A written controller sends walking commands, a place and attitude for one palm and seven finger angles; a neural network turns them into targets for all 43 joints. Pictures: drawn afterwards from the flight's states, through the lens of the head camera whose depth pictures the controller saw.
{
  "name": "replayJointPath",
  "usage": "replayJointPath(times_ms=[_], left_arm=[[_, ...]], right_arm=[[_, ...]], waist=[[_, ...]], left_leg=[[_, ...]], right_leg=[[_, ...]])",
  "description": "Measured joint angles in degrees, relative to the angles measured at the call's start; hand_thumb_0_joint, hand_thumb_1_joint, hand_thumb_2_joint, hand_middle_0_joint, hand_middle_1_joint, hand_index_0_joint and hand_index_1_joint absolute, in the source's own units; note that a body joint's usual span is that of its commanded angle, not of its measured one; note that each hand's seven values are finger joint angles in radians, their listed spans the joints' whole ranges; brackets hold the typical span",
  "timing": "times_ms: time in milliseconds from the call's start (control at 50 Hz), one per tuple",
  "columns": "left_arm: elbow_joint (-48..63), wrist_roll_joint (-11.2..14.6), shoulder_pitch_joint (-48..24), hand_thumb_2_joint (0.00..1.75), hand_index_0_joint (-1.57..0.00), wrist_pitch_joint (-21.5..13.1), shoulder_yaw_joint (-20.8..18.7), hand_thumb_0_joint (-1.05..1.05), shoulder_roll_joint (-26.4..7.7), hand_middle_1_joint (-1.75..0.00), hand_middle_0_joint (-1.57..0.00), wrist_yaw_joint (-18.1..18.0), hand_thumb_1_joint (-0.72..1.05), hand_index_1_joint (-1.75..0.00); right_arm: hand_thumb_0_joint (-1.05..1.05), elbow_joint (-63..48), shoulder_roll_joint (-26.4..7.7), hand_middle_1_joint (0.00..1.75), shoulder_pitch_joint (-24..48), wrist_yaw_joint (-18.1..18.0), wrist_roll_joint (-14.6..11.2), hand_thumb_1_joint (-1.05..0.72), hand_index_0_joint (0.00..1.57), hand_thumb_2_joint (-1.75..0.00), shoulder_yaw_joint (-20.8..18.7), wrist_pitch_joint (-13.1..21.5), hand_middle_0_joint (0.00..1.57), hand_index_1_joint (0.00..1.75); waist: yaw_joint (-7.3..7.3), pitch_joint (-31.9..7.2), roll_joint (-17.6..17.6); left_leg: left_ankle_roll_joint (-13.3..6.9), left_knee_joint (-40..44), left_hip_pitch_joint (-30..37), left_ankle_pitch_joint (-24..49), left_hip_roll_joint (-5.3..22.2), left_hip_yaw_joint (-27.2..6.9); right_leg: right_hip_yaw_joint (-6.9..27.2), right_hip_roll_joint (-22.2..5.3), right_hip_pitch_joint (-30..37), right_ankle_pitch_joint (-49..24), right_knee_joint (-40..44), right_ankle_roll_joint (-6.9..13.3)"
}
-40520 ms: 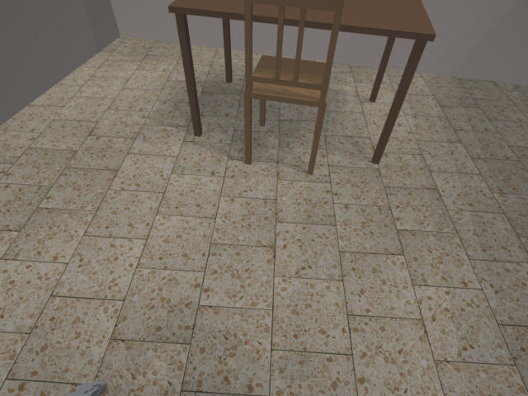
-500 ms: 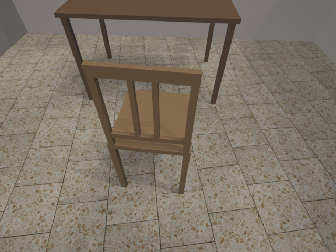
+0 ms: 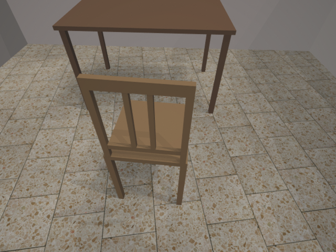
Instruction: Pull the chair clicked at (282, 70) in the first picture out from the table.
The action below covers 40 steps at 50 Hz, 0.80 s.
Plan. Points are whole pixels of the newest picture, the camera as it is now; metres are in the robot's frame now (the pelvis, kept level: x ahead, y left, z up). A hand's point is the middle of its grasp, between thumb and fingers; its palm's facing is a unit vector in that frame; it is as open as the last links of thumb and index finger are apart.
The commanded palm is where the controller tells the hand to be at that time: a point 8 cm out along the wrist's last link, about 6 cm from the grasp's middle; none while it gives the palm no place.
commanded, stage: let the arm hang, fingers relaxed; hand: left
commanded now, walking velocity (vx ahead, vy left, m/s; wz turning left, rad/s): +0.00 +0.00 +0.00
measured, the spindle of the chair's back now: (130, 122) +0.59 +0.18 -0.08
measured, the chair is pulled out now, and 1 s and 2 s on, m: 0.66 0.66 0.66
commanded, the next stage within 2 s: look to check the result in 0.04 s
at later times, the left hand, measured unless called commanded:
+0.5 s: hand out of the picture +0.00 +0.16 -0.18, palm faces +0.01 -0.98 -0.18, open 7.3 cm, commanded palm none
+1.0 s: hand out of the picture +0.01 +0.16 -0.18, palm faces +0.01 -0.99 -0.17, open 7.3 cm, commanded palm none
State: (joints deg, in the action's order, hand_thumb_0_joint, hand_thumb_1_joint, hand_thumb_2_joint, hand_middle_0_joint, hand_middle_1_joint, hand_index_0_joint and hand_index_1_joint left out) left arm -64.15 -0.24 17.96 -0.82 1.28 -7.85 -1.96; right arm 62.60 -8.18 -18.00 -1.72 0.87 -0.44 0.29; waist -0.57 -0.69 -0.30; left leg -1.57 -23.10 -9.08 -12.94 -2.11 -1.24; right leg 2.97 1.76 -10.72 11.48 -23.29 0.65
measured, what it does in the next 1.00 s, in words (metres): stands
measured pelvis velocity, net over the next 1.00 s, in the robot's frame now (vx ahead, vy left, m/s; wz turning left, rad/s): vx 0.01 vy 0.00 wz -0.01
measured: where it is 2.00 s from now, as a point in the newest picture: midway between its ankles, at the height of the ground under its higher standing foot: outside the picture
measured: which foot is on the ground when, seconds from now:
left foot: down 0.00-1.00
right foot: down 0.00-1.00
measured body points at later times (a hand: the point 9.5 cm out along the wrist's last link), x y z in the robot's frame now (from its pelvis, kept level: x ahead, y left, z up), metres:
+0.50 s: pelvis +0.01 +0.00 +0.00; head +0.01 -0.01 +0.45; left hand +0.00 +0.21 -0.16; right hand -0.02 -0.21 -0.16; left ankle -0.01 +0.10 -0.74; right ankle +0.01 -0.11 -0.74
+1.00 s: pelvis +0.01 +0.00 +0.00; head +0.02 +0.00 +0.45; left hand +0.01 +0.21 -0.16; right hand -0.01 -0.21 -0.16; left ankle -0.01 +0.10 -0.74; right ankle +0.01 -0.11 -0.74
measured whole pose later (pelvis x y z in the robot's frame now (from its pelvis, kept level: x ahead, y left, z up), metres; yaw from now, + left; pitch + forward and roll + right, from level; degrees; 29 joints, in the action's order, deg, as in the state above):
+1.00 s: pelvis +0.01 +0.00 +0.00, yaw -1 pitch -1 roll +0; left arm -64.6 -0.1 17.9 -0.8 0.9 -7.4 -2.3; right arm 64.6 -6.7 -18.5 -2.2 0.8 -0.3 0.6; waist -0.8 0.6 -0.1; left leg -1.4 -22.8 -7.7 -14.2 -1.7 -0.7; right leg 3.5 2.2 -9.7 12.7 -23.4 0.9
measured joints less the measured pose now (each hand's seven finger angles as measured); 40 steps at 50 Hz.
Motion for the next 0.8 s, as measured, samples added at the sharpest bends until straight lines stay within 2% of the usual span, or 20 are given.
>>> replayJointPath(times_ms=[320, 800], left_arm=[[-0.58, 0.2, -0.02, 0.9, -0.2, -0.09, -0.21, 0.0, 0.56, -0.3, -0.2, -0.35, 0.91, -0.3], [-0.58, 0.1, -0.07, 0.9, -0.2, 0.01, -0.4, 0.0, 0.52, -0.3, -0.2, -0.37, 0.91, -0.3]], right_arm=[[0.01, 2.21, 1.62, 0.3, -1.64, -0.26, -0.03, -0.91, 0.2, -0.9, 0.22, -0.1, 0.2, 0.3], [0.01, 1.99, 1.53, 0.3, -0.92, -0.45, -0.09, -0.91, 0.2, -0.9, 0.14, 0.27, 0.2, 0.3]], waist=[[-0.4, 1.09, -0.22], [-0.3, 1.19, 0.06]], left_leg=[[0.26, 0.13, 0.84, -0.71, 0.49, 0.19], [0.18, 0.28, 1.28, -1.15, 0.43, 0.64]], right_leg=[[0.21, 0.49, 0.82, 0.41, 0.37, 0.33], [0.66, 0.46, 0.82, 1.08, -0.18, 0.26]])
